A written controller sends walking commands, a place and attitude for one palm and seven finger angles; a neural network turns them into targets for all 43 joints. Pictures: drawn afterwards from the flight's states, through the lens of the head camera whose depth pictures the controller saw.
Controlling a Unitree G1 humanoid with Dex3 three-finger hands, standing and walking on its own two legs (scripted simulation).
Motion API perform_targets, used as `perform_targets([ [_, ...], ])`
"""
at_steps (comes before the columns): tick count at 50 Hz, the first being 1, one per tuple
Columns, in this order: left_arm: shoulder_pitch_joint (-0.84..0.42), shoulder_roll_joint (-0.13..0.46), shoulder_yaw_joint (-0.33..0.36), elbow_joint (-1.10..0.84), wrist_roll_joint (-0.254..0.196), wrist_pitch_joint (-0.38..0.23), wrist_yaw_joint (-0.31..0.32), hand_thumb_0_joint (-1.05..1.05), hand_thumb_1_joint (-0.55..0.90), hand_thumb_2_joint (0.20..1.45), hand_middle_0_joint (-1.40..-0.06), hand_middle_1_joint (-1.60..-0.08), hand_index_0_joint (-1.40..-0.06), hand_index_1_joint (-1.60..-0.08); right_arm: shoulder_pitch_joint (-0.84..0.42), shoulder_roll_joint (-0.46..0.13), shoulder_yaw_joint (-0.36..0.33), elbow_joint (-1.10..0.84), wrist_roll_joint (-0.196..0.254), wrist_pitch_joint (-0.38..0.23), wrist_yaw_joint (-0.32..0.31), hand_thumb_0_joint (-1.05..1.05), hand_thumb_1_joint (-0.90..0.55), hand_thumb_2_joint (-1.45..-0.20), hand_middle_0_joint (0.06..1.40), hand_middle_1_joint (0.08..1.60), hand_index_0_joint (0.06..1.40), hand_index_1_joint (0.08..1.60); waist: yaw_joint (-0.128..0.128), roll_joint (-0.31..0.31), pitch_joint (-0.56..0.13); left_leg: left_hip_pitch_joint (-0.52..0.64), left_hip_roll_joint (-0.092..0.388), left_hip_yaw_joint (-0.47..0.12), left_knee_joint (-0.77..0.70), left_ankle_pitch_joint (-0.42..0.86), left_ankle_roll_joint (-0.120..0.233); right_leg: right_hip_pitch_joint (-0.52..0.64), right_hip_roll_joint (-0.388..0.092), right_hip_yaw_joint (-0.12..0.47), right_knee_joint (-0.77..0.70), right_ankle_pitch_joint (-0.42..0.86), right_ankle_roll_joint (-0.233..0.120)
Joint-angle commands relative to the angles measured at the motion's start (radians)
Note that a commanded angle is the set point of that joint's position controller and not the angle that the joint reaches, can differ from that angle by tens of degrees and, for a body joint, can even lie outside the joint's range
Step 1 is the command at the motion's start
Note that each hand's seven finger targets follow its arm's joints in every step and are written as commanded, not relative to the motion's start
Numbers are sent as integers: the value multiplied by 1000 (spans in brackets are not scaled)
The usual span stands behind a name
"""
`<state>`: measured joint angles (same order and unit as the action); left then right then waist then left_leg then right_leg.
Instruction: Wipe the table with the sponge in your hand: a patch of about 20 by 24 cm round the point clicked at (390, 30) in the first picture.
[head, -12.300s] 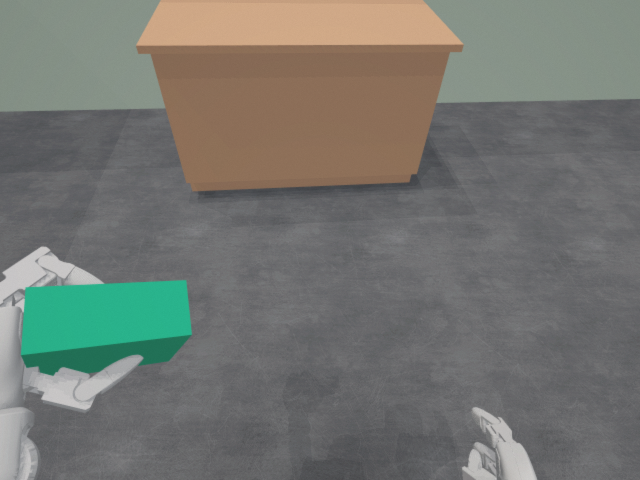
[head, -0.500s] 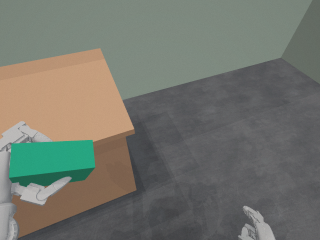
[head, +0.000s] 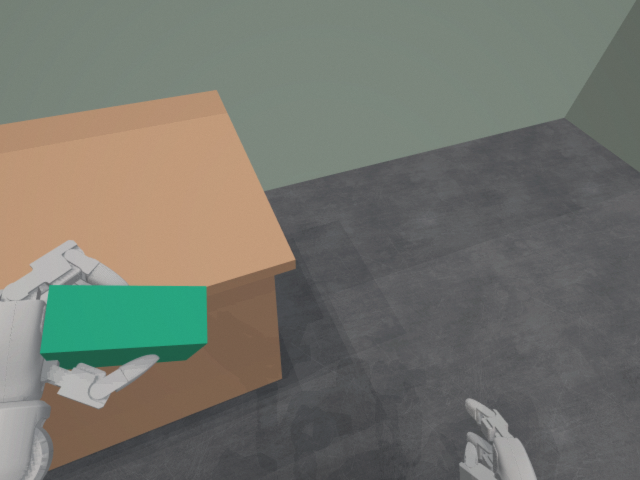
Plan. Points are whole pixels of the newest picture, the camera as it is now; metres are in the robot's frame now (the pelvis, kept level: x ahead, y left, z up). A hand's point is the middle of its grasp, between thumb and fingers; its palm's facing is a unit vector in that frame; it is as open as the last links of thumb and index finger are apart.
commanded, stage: shuffle to correct the standing spot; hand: left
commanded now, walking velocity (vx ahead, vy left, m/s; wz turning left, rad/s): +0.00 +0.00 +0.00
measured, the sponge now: (152, 328) +0.23 +0.19 +0.12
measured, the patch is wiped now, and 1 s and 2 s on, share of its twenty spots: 0.00 0.00 0.00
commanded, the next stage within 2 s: come to a stop and stand still in 1.28 s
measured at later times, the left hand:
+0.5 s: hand (80, 261) +0.28 +0.27 +0.15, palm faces +0.37 -0.84 -0.39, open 9.6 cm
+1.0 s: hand (83, 246) +0.29 +0.27 +0.17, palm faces +0.37 -0.82 -0.43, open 9.6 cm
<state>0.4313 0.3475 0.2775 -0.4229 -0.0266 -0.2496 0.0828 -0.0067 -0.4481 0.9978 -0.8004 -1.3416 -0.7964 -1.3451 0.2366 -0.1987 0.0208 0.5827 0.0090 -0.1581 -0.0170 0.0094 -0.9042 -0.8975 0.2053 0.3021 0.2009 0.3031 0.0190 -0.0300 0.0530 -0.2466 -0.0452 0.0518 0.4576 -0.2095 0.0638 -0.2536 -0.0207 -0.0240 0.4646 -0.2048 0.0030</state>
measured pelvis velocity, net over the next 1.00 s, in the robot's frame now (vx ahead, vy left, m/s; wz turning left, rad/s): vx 0.07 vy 0.03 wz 0.05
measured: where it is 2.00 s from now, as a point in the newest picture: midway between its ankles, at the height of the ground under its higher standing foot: outside the picture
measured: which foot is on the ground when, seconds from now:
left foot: down 0.00-0.96, up 0.98-1.00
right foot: down 0.00-0.76, up 0.78-0.94, down 0.96-1.00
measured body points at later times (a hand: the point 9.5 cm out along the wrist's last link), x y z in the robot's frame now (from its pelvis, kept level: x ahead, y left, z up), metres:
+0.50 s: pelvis +0.06 +0.02 -0.01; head +0.08 +0.04 +0.44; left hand +0.25 +0.31 +0.17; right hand +0.25 -0.20 -0.08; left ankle +0.02 +0.08 -0.74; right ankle +0.03 -0.13 -0.74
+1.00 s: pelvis +0.07 +0.03 -0.02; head +0.08 +0.02 +0.43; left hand +0.26 +0.31 +0.19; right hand +0.23 -0.19 -0.11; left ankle +0.02 +0.08 -0.72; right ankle +0.10 -0.05 -0.74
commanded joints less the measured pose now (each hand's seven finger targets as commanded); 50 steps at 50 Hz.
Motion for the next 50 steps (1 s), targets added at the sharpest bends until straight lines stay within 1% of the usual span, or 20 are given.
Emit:
perform_targets([
  [1,-189,283,276,-263,-13,-89,46,0,100,1300,-1200,-1600,-1200,-1600,-116,-119,-45,-166,-6,-60,-20,0,-900,-900,200,300,200,300,19,94,-128,-145,157,-200,-219,-205,-9,182,-6,29,-3,-43,-12],
  [6,-232,213,198,-280,-19,-102,33,0,100,1300,-1200,-1600,-1200,-1600,-98,-118,-43,-150,-13,-81,-12,0,-900,-900,200,300,200,300,10,182,-181,9,130,-156,-132,76,-49,155,-14,27,-32,100,-25],
  [10,-123,112,104,-242,-13,-73,26,0,100,1300,-1200,-1600,-1200,-1600,-80,-129,-57,-139,-15,-75,7,0,-900,-900,200,300,200,300,3,130,-235,87,115,-125,-46,203,-50,135,-20,24,-25,157,-38],
  [16,-92,175,171,-220,-11,-44,36,0,100,1300,-1200,-1600,-1200,-1600,-96,-135,-57,-151,-12,-15,-3,0,-900,-900,200,300,200,300,-7,105,-174,7,117,-147,-31,168,-45,116,-14,2,38,127,-48],
  [20,-139,238,229,-302,-23,-54,38,0,100,1300,-1200,-1600,-1200,-1600,-113,-134,-55,-177,-8,7,-13,0,-900,-900,200,300,200,300,-11,130,-186,2,111,-142,20,303,-49,140,-22,-2,102,204,-58],
  [22,-112,227,224,-303,-30,-57,35,0,100,1300,-1200,-1600,-1200,-1600,-109,-129,-52,-185,-7,8,-10,0,-900,-900,200,300,200,300,-8,134,-206,36,111,-130,52,387,-50,135,-21,-7,120,236,-58],
  [27,-72,207,209,-303,-32,-59,39,0,100,1300,-1200,-1600,-1200,-1600,-97,-139,-60,-177,-1,8,0,0,-900,-900,200,300,200,300,-10,104,-232,19,96,-112,135,423,-51,172,-55,42,141,306,-80],
  [32,-51,212,223,-288,-34,-57,47,0,100,1300,-1200,-1600,-1200,-1600,-92,-145,-75,-163,8,24,7,0,-900,-900,200,300,200,300,-5,5,-243,-76,50,-71,266,418,-72,234,-129,125,174,401,-129],
  [34,-59,227,241,-289,-36,-58,50,0,100,1300,-1200,-1600,-1200,-1600,-95,-141,-74,-158,9,34,8,0,-900,-900,200,300,200,300,-13,17,-222,-66,48,-83,228,347,-63,184,-137,126,206,353,-122],
  [35,-71,234,250,-295,-36,-57,50,0,100,1300,-1200,-1600,-1200,-1600,-97,-142,-73,-155,8,43,6,0,-900,-900,200,300,200,300,-20,74,-206,-31,66,-110,172,347,-54,125,-116,95,243,304,-99],
  [37,-72,221,240,-305,-36,-55,42,0,100,1300,-1200,-1600,-1200,-1600,-92,-137,-69,-165,7,47,3,0,-900,-900,200,300,200,300,-42,234,-166,150,158,-256,16,460,-16,-115,12,-43,367,13,-18],
  [38,-91,212,221,-322,-30,-55,37,0,100,1300,-1200,-1600,-1200,-1600,-85,-134,-69,-173,0,41,5,0,-900,-900,200,300,200,300,-45,260,-145,246,213,-335,-24,566,1,-231,41,-55,400,-212,-13],
  [40,-119,225,223,-333,-23,-49,37,0,100,1300,-1200,-1600,-1200,-1600,-84,-139,-71,-169,-15,35,10,0,-900,-900,200,300,200,300,-48,220,-141,349,238,-358,-9,716,-18,-317,35,-58,417,-270,-24],
  [43,-88,189,197,-289,-17,-41,36,0,100,1300,-1200,-1600,-1200,-1600,-88,-139,-69,-174,-8,32,11,0,-900,-900,200,300,200,300,-30,206,-120,206,204,-233,-9,588,-9,-170,23,-77,293,-185,-30],
  [45,-66,188,205,-244,-22,-39,40,0,100,1300,-1200,-1600,-1200,-1600,-109,-138,-59,-174,-4,31,5,0,-900,-900,200,300,200,300,-7,176,-128,-25,171,-157,27,420,-5,108,23,-100,107,-69,-40],
  [46,-45,199,218,-213,-21,-40,42,0,100,1300,-1200,-1600,-1200,-1600,-118,-136,-58,-174,-3,33,0,0,-900,-900,200,300,200,300,13,120,-148,-168,155,-146,114,300,-6,286,6,-73,28,29,-49],
  [47,-24,208,224,-179,-17,-40,43,0,100,1300,-1200,-1600,-1200,-1600,-106,-132,-64,-173,0,37,-3,0,-900,-900,200,300,200,300,23,-30,-185,-329,88,-100,328,120,-11,436,-109,92,-20,32,-107],
  [48,-21,227,241,-175,-32,-39,39,0,100,1300,-1200,-1600,-1200,-1600,-95,-132,-84,-186,3,37,-2,0,-900,-900,200,300,200,300,15,-231,-210,-409,-12,-37,626,-178,-19,389,-344,459,-151,-74,-220],
  [49,-38,217,248,-175,-43,-44,39,0,100,1300,-1200,-1600,-1200,-1600,-103,-161,-87,-177,-12,41,-6,0,-900,-900,200,300,200,300,0,-176,-141,-420,6,-118,777,-293,-39,192,-448,623,-277,-329,-257],
  [50,-53,205,231,-180,-35,-45,35,0,100,1300,-1200,-1600,-1200,-1600,-92,-173,-100,-169,-8,56,3,0,-900,-900,200,300,200,300,-12,-155,-74,-431,27,-166,835,-274,-50,83,-444,652,-319,-460,-259],
])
